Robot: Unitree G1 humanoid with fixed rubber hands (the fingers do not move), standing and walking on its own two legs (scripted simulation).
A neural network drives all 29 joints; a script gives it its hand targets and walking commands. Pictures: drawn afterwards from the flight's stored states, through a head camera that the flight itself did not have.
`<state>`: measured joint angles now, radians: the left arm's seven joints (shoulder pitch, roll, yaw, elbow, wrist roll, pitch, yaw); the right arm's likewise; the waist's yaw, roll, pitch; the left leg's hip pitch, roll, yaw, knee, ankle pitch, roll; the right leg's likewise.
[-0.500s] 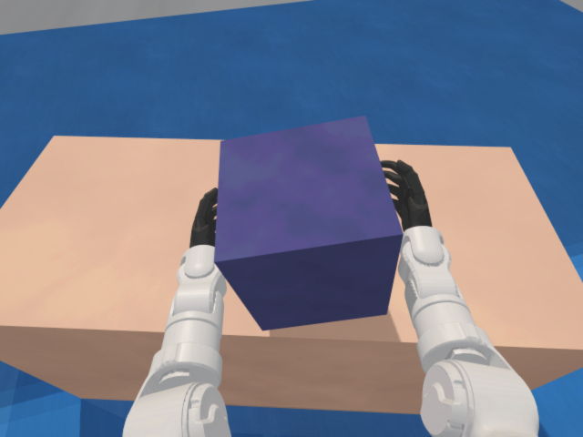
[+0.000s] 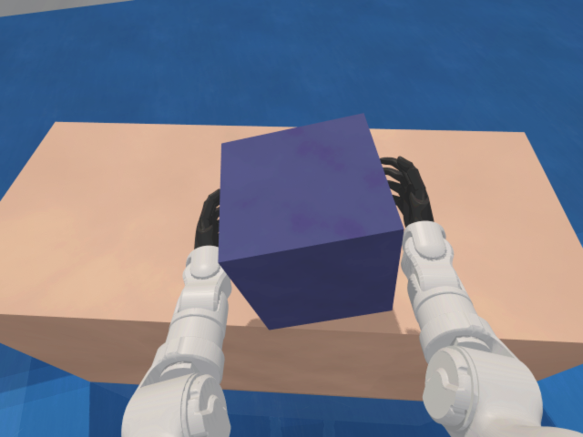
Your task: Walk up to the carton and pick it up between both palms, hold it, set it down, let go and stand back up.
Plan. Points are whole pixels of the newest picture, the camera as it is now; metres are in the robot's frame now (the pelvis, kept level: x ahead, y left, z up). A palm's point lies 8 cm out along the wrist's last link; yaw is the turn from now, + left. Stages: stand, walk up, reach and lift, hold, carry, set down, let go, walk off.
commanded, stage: set down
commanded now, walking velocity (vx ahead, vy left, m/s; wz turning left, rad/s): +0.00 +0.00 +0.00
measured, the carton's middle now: (311, 231) +0.41 +0.02 +0.01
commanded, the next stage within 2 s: none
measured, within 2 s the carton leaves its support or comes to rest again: rests again in 1.30 s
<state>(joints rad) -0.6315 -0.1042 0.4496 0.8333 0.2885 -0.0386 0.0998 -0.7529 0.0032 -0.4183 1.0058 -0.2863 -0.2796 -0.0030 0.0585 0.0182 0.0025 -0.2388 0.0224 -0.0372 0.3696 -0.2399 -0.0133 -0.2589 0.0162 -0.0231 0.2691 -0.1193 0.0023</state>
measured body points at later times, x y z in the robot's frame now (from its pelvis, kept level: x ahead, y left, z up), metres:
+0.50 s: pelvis -0.01 +0.00 +0.00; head +0.06 +0.01 +0.44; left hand +0.38 +0.17 +0.01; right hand +0.42 -0.12 +0.05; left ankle -0.04 +0.12 -0.75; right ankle +0.00 -0.12 -0.75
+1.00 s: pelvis -0.01 +0.00 +0.00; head +0.07 +0.00 +0.44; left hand +0.38 +0.17 +0.01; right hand +0.42 -0.13 +0.05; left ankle -0.04 +0.12 -0.75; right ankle +0.00 -0.12 -0.75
